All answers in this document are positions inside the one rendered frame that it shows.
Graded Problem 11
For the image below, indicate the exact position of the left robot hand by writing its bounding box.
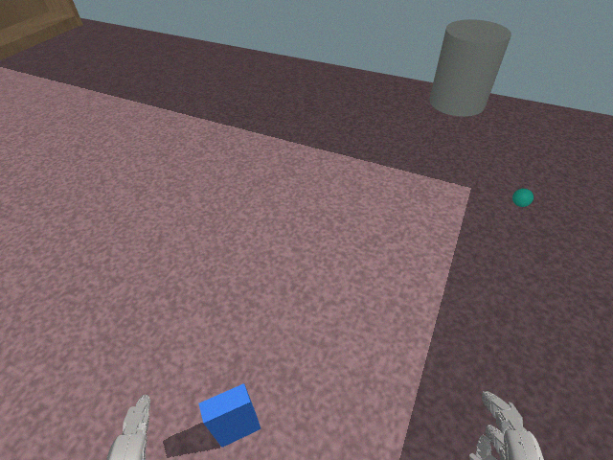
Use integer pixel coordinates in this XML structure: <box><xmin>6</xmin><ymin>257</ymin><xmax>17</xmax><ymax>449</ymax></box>
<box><xmin>106</xmin><ymin>395</ymin><xmax>150</xmax><ymax>460</ymax></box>

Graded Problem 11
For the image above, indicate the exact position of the bookshelf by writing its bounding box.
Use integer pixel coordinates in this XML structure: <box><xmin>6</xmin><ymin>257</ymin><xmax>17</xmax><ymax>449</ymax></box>
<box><xmin>0</xmin><ymin>0</ymin><xmax>83</xmax><ymax>60</ymax></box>

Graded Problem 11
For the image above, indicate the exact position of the right robot hand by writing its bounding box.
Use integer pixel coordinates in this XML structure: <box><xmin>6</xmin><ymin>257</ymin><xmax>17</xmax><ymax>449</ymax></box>
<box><xmin>469</xmin><ymin>391</ymin><xmax>544</xmax><ymax>460</ymax></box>

